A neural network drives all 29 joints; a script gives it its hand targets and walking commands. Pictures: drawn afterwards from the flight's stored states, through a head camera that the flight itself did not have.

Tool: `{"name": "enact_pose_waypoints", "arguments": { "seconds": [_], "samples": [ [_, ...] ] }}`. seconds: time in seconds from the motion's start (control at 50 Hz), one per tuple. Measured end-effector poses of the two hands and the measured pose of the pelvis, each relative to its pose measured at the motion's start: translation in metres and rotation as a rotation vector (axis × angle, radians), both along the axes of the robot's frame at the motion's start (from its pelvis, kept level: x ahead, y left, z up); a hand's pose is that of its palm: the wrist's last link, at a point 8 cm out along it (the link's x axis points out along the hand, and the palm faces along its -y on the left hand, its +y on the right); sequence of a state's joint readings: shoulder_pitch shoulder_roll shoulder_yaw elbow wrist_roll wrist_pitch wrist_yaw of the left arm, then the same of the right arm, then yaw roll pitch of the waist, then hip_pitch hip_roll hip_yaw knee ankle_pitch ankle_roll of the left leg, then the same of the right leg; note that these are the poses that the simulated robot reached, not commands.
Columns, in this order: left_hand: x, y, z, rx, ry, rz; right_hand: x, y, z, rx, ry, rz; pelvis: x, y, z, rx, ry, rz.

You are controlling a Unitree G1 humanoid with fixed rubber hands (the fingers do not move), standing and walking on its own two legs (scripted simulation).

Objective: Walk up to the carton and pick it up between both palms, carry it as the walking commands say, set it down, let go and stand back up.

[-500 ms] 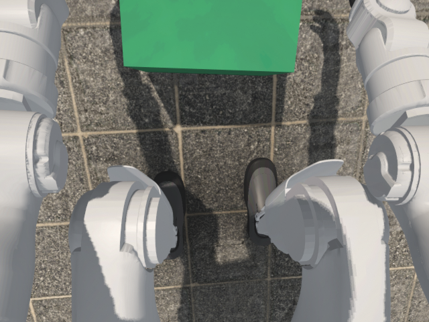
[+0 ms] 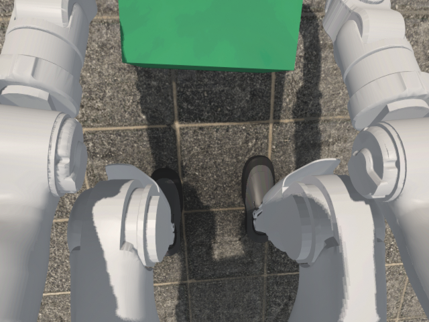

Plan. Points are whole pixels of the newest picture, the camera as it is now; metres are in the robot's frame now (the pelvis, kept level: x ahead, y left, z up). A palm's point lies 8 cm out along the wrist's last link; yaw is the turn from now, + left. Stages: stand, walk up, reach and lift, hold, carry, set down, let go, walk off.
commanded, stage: reach and lift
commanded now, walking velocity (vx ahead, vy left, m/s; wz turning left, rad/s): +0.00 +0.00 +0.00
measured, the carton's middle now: out of the picture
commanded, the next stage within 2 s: none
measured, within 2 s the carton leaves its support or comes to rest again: leaves its support in 0.90 s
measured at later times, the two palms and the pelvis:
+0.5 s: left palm out of the picture +0.57 +0.17 -0.18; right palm out of the picture +0.56 -0.16 -0.18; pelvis +0.01 +0.00 +0.00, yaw +1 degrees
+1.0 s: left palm out of the picture +0.57 +0.16 -0.16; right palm out of the picture +0.54 -0.16 -0.16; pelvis +0.00 +0.00 +0.00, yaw +1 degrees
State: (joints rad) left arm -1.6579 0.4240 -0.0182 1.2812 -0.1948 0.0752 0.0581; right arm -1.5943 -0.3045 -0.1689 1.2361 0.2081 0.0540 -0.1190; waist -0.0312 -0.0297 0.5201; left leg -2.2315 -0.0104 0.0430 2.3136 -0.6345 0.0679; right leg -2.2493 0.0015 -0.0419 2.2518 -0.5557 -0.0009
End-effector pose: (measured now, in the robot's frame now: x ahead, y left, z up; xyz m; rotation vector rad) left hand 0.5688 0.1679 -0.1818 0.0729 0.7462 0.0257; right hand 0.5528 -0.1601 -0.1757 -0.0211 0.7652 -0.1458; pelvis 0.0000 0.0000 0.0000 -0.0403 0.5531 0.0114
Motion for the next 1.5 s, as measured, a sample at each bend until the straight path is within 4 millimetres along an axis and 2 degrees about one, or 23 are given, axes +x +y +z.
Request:
{"name": "enact_pose_waypoints", "arguments": {
  "seconds": [0.28,0.56,0.84,0.94,1.18,1.5],
  "samples": [
    [0.001,-0.001,0.001,0.015,0.011,-0.006,0.001,0.002,0.001,-0.009,0.000,0.007,0.002,-0.001,0.004,-0.001,0.004,0.007],
    [-0.001,0.001,-0.002,-0.049,0.020,-0.002,0.004,-0.001,0.000,0.027,0.032,0.053,0.009,-0.003,-0.002,-0.002,-0.014,0.012],
    [-0.009,-0.004,0.002,-0.027,0.031,-0.017,-0.004,-0.003,0.003,0.013,0.043,0.011,0.006,-0.002,-0.001,-0.002,-0.027,0.021],
    [-0.007,-0.005,0.013,-0.003,0.023,-0.007,-0.008,-0.001,0.012,0.007,0.033,-0.006,0.002,-0.003,0.002,-0.002,-0.032,0.022],
    [0.003,0.007,0.062,0.028,-0.021,0.040,-0.002,0.015,0.048,0.024,-0.017,-0.013,-0.004,-0.005,0.015,0.003,0.028,0.025],
    [0.005,-0.003,0.081,0.017,-0.031,0.039,0.003,0.006,0.080,0.007,-0.052,-0.040,0.003,-0.004,0.034,0.001,0.143,0.027]
  ]
}}
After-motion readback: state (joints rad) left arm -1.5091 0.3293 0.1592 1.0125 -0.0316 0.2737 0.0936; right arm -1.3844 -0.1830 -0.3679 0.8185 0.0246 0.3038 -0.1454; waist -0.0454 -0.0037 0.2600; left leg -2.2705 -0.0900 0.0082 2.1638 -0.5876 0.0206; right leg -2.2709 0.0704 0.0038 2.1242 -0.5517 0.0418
